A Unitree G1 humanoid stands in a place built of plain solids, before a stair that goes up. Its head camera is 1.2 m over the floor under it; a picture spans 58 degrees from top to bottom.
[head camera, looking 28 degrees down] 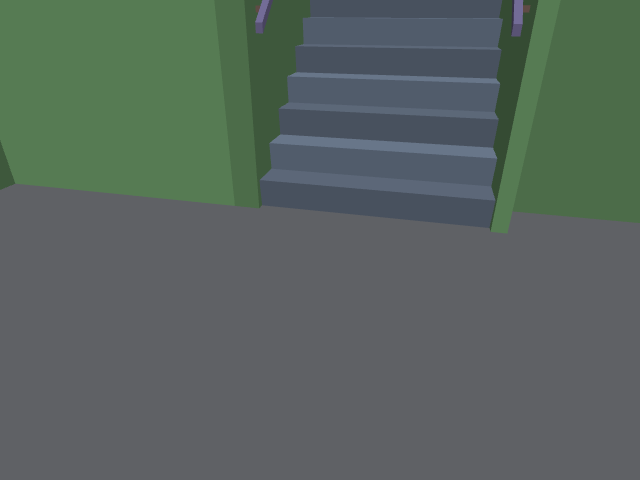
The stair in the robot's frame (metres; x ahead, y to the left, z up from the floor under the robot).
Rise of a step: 0.19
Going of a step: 0.23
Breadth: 1.50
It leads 14 degrees to the right of straight ahead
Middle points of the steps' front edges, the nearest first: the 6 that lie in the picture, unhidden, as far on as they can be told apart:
2.58 -0.32 0.19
2.80 -0.38 0.38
3.02 -0.43 0.57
3.24 -0.48 0.76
3.46 -0.54 0.95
3.68 -0.59 1.14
